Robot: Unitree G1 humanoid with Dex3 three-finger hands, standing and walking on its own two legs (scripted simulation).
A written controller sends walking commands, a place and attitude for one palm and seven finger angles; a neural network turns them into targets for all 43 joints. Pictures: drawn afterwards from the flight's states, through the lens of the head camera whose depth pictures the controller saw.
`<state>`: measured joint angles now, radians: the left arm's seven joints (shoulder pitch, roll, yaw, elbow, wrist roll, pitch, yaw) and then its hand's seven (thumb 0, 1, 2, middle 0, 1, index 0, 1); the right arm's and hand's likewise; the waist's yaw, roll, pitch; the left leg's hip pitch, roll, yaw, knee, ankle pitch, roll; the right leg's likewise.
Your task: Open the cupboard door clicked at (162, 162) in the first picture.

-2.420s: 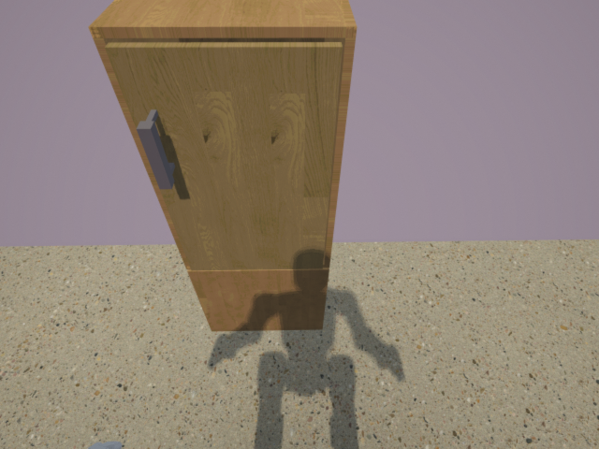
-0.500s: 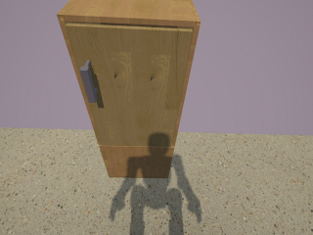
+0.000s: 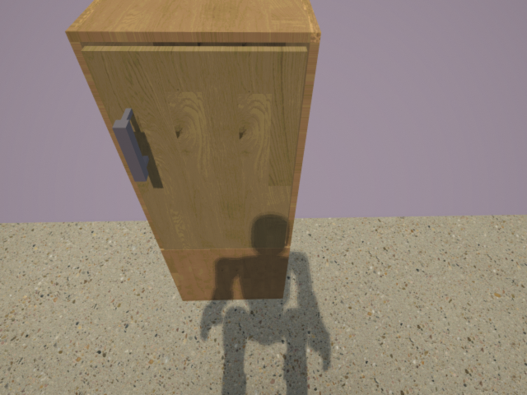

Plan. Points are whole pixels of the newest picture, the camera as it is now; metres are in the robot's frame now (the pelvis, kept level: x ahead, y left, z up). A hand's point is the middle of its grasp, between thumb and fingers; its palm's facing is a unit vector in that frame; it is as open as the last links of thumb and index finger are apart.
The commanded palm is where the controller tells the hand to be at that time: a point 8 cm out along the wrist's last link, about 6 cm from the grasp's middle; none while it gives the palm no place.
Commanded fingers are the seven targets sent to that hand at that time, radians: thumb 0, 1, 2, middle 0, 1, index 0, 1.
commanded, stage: come to a stop and stand still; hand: left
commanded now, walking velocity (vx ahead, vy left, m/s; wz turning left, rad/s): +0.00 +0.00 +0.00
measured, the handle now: (134, 145) +0.53 +0.28 +0.07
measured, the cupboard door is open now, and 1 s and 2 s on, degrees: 0 0 0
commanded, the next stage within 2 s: look again from close up in 0.40 s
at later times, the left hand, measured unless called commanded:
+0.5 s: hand out of the picture +0.00 +0.20 -0.16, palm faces +0.02 -0.96 -0.29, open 7.4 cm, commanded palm none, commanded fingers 0.00 0.90 0.90 -0.20 -0.30 -0.20 -0.30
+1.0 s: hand out of the picture -0.01 +0.17 -0.17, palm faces +0.02 -0.97 -0.22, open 7.3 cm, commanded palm none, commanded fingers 0.00 0.90 0.90 -0.20 -0.30 -0.20 -0.30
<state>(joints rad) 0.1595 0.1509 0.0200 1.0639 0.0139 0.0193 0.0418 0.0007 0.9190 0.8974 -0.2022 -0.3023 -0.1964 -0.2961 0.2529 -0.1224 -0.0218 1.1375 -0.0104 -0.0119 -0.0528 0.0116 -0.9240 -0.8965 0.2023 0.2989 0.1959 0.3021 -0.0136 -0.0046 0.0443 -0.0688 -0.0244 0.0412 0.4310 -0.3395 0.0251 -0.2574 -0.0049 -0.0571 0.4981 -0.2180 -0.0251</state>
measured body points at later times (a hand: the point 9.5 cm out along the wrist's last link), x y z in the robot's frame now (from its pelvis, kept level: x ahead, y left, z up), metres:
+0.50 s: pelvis -0.01 -0.02 +0.01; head +0.00 -0.02 +0.46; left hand +0.00 +0.25 -0.14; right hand +0.00 -0.29 -0.15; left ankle -0.07 +0.10 -0.74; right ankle +0.03 -0.10 -0.74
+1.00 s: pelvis -0.03 -0.01 +0.00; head -0.03 -0.02 +0.45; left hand -0.01 +0.22 -0.15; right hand -0.07 -0.21 -0.17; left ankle -0.07 +0.10 -0.74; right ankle +0.03 -0.10 -0.74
